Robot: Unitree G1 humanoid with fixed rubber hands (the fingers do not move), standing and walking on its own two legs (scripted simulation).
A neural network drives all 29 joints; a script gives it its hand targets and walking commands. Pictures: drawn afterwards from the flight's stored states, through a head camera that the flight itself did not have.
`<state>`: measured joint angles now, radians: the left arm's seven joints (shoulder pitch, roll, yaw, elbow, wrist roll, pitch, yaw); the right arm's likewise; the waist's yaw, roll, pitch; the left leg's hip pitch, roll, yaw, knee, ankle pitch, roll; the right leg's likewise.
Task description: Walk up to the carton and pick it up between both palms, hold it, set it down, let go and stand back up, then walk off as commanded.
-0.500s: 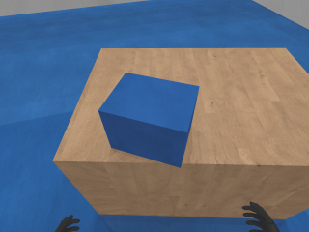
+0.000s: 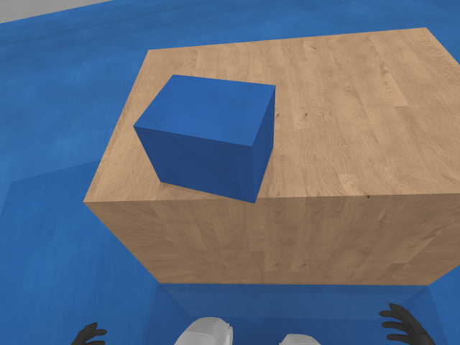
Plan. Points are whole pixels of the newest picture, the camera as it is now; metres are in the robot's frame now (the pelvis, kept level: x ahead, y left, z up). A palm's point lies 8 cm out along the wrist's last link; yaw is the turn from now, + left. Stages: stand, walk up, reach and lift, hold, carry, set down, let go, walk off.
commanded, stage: walk off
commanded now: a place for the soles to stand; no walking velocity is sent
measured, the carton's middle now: (213, 137) +0.55 +0.08 +0.01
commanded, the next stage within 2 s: none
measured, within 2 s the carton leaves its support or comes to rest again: neither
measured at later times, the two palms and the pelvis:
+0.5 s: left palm out of the picture -0.11 +0.38 -0.11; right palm out of the picture -0.08 -0.23 -0.06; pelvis -0.19 +0.08 +0.00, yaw +1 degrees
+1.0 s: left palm out of the picture -0.35 +0.45 -0.09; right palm out of the picture -0.27 -0.18 -0.08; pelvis -0.40 +0.12 +0.00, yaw +3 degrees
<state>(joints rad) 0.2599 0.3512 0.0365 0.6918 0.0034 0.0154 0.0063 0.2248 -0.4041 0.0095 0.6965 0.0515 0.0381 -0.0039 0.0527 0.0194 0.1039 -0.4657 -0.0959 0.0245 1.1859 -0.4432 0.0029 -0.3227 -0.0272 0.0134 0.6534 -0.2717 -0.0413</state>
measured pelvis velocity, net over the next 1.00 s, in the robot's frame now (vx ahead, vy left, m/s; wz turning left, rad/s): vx -0.40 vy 0.12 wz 0.05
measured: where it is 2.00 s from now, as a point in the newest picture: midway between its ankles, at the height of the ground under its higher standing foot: outside the picture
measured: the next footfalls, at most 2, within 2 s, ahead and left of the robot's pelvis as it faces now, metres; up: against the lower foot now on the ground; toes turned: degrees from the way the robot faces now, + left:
left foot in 0.32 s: -0.07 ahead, +0.12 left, +0.01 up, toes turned +1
right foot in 0.82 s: -0.31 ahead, +0.00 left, +0.00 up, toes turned +5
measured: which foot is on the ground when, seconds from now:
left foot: up 0.00-0.30, down 0.32-0.82, up 0.84-1.00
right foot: down 0.00-0.32, up 0.34-0.80, down 0.82-1.00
